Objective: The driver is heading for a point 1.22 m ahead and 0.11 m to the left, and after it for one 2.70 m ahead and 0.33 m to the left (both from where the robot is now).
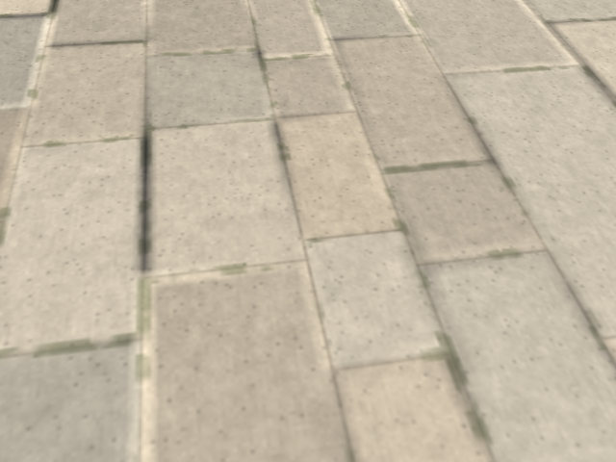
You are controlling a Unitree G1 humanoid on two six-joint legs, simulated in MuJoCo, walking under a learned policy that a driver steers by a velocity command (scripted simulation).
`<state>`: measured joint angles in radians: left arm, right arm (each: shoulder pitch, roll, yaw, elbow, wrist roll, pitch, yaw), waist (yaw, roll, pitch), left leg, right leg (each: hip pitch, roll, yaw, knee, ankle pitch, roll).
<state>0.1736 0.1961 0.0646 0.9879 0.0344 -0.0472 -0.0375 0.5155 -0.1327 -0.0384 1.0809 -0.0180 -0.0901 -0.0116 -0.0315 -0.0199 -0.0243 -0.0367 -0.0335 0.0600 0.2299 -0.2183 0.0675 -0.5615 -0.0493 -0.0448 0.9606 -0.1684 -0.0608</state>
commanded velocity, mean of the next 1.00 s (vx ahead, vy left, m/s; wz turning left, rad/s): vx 0.49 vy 0.00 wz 0.00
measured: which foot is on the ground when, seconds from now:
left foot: down 0.00-0.28, up 0.30-0.80, down 0.82-1.00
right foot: up 0.00-0.24, down 0.26-0.82, up 0.84-1.00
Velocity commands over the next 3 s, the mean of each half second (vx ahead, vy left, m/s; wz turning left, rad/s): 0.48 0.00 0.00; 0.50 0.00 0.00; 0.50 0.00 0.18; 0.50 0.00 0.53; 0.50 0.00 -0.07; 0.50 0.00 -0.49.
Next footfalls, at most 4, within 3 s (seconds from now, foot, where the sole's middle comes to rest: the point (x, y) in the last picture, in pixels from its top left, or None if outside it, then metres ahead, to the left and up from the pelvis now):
0.26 right None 0.31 -0.11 -0.79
0.82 left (279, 420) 0.63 0.05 -0.79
1.38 right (351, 309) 0.93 -0.14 -0.79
1.92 left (260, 246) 1.15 0.10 -0.79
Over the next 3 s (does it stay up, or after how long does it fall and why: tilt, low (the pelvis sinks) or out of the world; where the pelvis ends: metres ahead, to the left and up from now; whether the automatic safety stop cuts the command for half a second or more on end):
stays up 1.61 0.20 -0.02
